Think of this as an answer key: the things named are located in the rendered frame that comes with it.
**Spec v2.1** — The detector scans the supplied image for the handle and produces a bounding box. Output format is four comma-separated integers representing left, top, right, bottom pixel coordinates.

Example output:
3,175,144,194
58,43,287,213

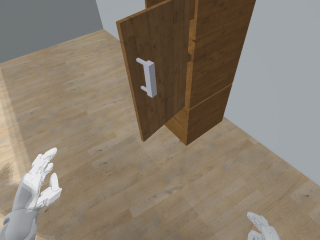
136,58,157,98

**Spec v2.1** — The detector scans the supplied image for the left robot hand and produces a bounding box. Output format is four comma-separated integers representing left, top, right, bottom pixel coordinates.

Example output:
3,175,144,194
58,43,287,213
11,147,62,212

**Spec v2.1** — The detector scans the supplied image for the right robot hand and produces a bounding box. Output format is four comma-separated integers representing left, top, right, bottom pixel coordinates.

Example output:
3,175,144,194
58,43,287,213
247,212,281,240

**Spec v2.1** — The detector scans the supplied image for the robot left forearm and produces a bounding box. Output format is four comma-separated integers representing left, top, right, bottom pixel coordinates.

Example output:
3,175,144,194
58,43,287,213
0,209,38,240

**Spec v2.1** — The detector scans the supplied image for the cupboard door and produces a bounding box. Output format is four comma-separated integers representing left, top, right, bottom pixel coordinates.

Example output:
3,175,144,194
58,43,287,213
116,0,191,142

